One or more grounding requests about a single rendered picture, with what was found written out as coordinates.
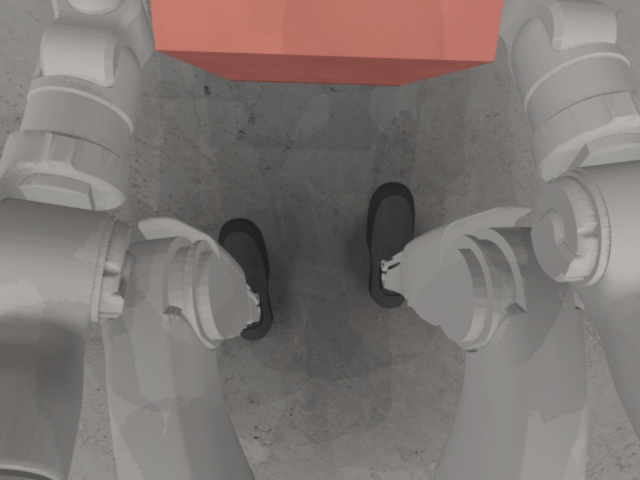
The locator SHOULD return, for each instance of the robot left upper arm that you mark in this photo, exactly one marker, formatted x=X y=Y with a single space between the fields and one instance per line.
x=61 y=269

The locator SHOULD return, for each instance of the carton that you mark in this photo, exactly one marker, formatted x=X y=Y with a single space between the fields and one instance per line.
x=351 y=42

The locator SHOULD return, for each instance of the robot left forearm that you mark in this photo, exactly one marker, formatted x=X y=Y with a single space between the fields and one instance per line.
x=81 y=107

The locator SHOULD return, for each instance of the robot right shin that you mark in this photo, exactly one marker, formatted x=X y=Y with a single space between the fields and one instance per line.
x=421 y=257

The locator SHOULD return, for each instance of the robot left thigh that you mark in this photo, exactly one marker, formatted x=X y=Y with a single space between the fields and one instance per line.
x=168 y=416

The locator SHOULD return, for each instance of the robot right upper arm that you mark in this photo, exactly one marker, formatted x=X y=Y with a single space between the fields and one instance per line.
x=587 y=233

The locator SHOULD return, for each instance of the robot right forearm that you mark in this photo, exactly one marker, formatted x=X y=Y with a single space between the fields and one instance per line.
x=574 y=81

